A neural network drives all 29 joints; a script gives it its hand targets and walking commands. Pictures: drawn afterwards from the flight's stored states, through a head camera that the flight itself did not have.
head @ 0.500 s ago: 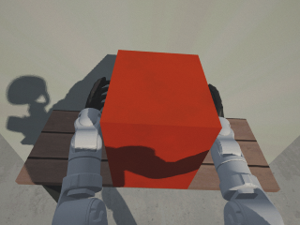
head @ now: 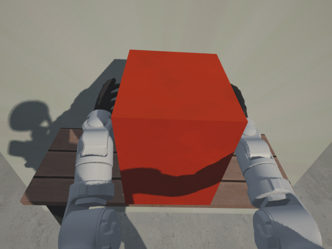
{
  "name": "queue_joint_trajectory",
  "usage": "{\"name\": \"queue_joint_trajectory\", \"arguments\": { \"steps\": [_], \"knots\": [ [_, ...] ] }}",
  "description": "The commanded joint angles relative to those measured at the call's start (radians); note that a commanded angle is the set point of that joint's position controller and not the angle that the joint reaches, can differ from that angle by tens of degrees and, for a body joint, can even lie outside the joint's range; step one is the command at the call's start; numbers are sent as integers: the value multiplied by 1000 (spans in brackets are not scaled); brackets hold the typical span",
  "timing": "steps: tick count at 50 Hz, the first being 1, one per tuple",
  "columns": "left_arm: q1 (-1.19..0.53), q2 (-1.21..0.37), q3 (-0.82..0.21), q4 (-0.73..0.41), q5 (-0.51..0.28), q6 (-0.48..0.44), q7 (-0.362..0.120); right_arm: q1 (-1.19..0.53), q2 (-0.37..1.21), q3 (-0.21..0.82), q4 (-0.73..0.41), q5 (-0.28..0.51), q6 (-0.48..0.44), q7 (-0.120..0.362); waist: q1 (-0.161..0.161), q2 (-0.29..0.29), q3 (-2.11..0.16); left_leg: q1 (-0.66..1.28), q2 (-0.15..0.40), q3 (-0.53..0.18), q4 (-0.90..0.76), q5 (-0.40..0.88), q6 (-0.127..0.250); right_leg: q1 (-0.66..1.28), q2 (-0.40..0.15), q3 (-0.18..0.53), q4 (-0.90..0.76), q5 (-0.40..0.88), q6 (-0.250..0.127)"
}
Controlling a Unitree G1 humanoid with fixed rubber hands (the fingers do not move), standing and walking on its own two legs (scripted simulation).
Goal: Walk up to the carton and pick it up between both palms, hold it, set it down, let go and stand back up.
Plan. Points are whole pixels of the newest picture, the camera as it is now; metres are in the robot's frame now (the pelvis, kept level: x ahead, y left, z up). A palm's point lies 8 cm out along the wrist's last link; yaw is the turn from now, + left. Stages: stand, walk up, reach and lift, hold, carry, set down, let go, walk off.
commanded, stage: reach and lift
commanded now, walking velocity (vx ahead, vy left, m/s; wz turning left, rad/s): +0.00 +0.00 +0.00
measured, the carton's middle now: (170, 129) +0.39 -0.01 +0.12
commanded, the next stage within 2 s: hold in 1.90 s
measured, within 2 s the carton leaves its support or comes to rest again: neither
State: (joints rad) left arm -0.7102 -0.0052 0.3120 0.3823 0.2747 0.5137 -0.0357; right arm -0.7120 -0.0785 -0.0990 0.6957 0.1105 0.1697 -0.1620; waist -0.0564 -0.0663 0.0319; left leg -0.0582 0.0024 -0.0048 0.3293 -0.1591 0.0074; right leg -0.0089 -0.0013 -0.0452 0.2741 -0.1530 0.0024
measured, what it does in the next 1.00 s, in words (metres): stands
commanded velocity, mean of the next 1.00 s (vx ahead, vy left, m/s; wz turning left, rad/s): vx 0.00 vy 0.00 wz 0.00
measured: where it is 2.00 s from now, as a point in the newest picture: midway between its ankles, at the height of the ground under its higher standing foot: outside the picture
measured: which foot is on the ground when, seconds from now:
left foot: down 0.00-1.00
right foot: down 0.00-1.00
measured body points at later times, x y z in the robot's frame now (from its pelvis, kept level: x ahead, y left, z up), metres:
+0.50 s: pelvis +0.00 +0.00 +0.00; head -0.05 +0.04 +0.45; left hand +0.40 +0.15 +0.22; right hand +0.40 -0.17 +0.21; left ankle +0.02 +0.11 -0.75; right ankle +0.01 -0.12 -0.75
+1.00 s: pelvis +0.00 +0.00 +0.00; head -0.07 +0.02 +0.44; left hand +0.39 +0.15 +0.27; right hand +0.39 -0.17 +0.27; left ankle +0.02 +0.11 -0.75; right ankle +0.01 -0.12 -0.75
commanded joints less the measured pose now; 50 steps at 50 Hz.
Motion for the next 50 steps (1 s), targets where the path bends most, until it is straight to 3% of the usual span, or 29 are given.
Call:
{"name": "queue_joint_trajectory", "arguments": {
  "steps": [1, 8, 14, 19, 32, 50],
  "knots": [
    [-610, -534, -388, -25, -88, -12, -129, -772, 566, 257, -213, 17, -43, 109, -16, 64, -371, 98, -39, 42, -54, 96, -15, 22, 43, -36, -39, 82, 41],
    [-637, -531, -370, -13, -79, 21, -116, -814, 533, 216, -165, 24, -31, 121, -26, 85, -386, 137, -30, 38, -44, 134, -28, 14, 53, -48, -39, 62, 31],
    [-646, -548, -401, -66, -90, 50, -99, -863, 527, 262, -206, 77, -21, 117, -28, 99, -433, 190, -28, 27, -2, 269, -41, 27, 66, -47, -30, 124, 28],
    [-645, -539, -411, -111, -90, 82, -93, -872, 532, 304, -227, 119, 7, 107, -29, 87, -427, 186, -31, 25, 9, 310, -36, 52, 68, -39, -24, 165, 35],
    [-700, -518, -422, -170, -114, 155, -102, -922, 557, 345, -254, 199, 104, 81, -36, 73, -406, 140, -41, 27, -1, 259, -22, 76, 65, -18, -21, 188, 49],
    [-846, -488, -366, -103, -164, 236, -99, -1045, 552, 324, -159, 304, 261, 72, -25, 78, -403, 49, -33, 24, -27, 152, -18, 46, 73, 15, -27, 119, 42]
  ]
}}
